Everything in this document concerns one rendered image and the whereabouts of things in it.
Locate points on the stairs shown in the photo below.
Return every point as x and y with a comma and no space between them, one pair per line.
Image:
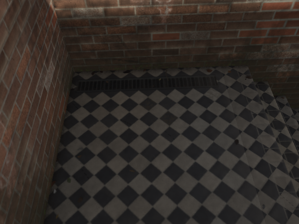
284,122

